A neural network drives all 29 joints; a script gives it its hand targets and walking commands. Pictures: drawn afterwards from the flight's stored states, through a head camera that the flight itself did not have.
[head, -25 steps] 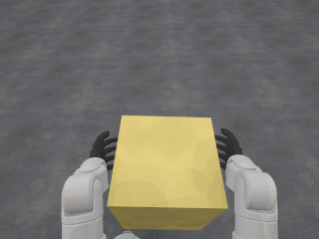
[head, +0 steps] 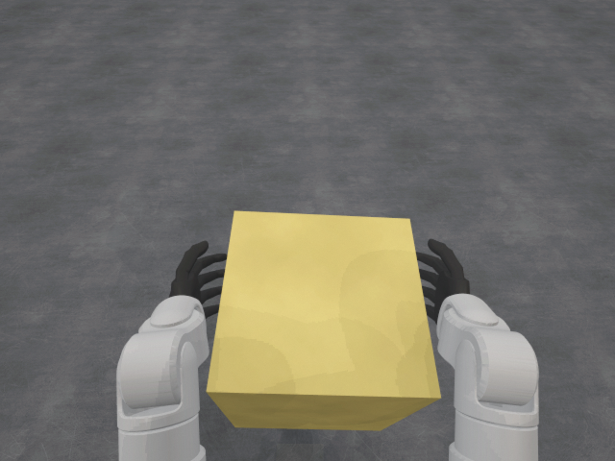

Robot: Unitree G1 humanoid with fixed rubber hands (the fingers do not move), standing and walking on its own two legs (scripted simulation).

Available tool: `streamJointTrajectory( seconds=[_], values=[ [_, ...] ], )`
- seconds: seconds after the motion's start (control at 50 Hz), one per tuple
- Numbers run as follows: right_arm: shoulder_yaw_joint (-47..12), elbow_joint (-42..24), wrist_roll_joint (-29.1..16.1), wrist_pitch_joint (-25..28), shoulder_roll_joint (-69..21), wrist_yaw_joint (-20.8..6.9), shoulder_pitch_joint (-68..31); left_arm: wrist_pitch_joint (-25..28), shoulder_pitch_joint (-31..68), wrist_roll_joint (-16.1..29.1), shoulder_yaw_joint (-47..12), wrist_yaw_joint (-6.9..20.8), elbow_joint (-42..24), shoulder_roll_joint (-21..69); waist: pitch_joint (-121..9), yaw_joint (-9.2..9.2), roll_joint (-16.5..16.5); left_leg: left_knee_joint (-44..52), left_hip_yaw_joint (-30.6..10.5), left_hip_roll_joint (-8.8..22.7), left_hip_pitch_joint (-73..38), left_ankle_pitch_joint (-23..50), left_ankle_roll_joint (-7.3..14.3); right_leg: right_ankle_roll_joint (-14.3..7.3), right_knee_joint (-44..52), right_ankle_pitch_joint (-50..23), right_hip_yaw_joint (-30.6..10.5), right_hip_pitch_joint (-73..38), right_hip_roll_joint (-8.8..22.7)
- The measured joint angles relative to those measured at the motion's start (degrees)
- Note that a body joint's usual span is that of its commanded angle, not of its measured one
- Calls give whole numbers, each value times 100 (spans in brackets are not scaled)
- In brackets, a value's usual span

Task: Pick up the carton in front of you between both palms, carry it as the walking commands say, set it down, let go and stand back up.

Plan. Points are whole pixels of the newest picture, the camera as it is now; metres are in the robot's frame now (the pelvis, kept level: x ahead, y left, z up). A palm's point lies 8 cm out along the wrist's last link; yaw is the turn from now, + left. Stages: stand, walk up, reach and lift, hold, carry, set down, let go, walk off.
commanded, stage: carry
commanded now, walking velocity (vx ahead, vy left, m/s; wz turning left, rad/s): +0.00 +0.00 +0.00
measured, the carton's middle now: (314, 332) +0.27 +0.00 +0.01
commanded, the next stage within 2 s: none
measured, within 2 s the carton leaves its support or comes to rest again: neither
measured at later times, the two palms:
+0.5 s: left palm (194, 257) +0.34 +0.16 +0.08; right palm (427, 247) +0.36 -0.14 +0.09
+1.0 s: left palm (188, 303) +0.29 +0.16 +0.05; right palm (425, 292) +0.31 -0.14 +0.06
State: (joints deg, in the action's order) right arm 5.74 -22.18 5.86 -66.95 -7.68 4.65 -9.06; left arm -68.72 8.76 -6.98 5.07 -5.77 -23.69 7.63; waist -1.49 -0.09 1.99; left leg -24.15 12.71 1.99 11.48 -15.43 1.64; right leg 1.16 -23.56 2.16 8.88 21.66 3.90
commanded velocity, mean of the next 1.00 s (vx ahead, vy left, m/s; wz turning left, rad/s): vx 0.00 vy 0.00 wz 0.00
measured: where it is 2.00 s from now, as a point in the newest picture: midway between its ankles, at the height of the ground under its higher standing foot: outside the picture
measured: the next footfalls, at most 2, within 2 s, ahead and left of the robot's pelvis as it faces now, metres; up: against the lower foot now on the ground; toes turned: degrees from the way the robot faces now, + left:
none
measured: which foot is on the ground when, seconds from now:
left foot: down 0.00-1.00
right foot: down 0.00-1.00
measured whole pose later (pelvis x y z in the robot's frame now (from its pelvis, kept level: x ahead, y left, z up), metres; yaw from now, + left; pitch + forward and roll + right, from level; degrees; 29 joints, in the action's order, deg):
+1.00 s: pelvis +0.03 +0.00 -0.01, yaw +3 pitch +2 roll +0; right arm 5.7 -6.2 10.5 -58.4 -7.5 2.7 -7.7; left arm -58.7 7.2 -10.6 5.3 -3.3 -6.3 7.4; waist -6.7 0.0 -0.3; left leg -29.8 11.3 3.3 9.7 -21.5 0.7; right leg -0.3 -30.0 12.0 10.1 19.3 4.5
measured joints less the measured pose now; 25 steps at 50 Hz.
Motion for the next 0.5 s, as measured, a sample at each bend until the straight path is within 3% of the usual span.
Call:
streamJointTrajectory(
  seconds=[0.06, 0.12, 0.28, 0.5],
  values=[
    [54, 82, 50, -119, -2, -12, -52, -25, 28, -7, 0, 13, 170, 4, -253, -2, -335, -376, -127, 183, -77, -329, -137, -278, -172, 574, 152, -198, -124],
    [82, 241, 147, -261, -4, -3, -75, -68, 112, -28, 47, 59, 498, 14, -493, -21, -486, -386, -227, 238, -208, -595, -204, -257, -314, 878, 235, -294, -156],
    [113, 541, 184, -296, -17, 7, -167, -55, 121, -50, 125, 83, 760, 13, -601, 4, -339, -470, -310, 231, -267, -652, -345, -247, -593, 1216, 235, -306, -108],
    [60, 425, 139, -229, -13, 1, -127, -64, 57, -44, 99, 59, 535, 5, -536, 24, -249, -488, -242, 209, -296, -678, -304, -161, -739, 1280, 160, -292, -47]
  ],
)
